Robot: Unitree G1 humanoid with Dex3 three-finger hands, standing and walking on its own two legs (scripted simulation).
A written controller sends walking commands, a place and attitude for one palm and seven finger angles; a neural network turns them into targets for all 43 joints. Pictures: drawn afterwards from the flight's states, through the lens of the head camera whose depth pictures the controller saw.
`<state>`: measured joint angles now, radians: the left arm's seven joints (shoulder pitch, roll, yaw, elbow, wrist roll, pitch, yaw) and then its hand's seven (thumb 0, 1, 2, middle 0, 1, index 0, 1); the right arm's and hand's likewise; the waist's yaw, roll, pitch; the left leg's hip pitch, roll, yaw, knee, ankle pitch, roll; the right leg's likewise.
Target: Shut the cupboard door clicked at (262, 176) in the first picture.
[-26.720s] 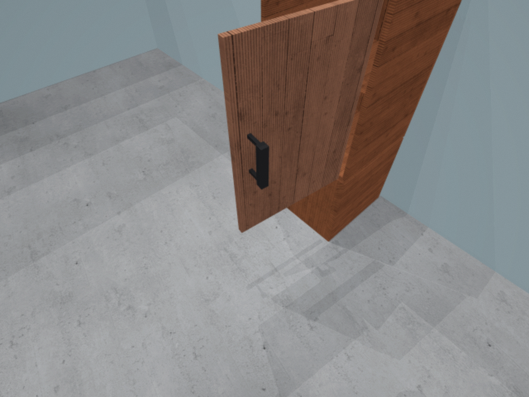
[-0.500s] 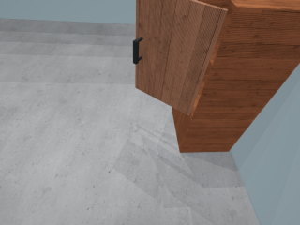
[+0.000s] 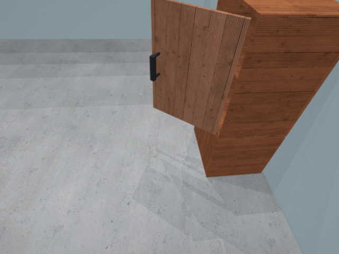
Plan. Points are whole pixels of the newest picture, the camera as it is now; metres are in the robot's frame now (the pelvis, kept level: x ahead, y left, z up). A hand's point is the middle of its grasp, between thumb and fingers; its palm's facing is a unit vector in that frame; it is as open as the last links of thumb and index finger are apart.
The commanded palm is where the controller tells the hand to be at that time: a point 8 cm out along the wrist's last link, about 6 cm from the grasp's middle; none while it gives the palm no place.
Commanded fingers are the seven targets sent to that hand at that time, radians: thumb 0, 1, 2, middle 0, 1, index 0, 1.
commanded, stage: let the arm hang, fingers relaxed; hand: left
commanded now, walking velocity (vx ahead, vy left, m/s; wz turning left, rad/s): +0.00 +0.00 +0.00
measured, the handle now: (155, 66) +0.94 +0.11 -0.05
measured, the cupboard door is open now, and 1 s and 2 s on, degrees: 52 52 52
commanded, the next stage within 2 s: look to check the result in 0.12 s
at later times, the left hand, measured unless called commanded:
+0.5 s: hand out of the picture -0.03 +0.18 -0.18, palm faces +0.00 -0.98 -0.22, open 7.4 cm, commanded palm none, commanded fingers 0.00 0.90 0.90 -0.20 -0.30 -0.20 -0.30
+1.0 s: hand out of the picture +0.03 +0.18 -0.18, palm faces +0.05 -0.97 -0.24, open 7.4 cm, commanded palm none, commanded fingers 0.00 0.90 0.90 -0.20 -0.30 -0.20 -0.30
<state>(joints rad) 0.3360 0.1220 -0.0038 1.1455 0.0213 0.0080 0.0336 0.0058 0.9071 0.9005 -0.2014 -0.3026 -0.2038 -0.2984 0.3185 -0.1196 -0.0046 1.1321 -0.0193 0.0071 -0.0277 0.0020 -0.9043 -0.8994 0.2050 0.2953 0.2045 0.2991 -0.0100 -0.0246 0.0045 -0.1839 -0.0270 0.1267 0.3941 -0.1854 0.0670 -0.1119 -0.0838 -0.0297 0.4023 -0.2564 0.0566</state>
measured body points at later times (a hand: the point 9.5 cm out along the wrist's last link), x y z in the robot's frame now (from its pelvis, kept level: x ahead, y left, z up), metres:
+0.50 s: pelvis +0.00 +0.00 +0.00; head +0.00 +0.00 +0.45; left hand -0.02 +0.23 -0.16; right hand -0.02 -0.24 -0.16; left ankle +0.02 +0.07 -0.74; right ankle -0.03 -0.16 -0.74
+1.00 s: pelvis +0.00 -0.02 +0.00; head +0.01 -0.02 +0.45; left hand +0.03 +0.23 -0.16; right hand +0.03 -0.27 -0.16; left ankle +0.02 +0.07 -0.74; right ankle -0.02 -0.16 -0.74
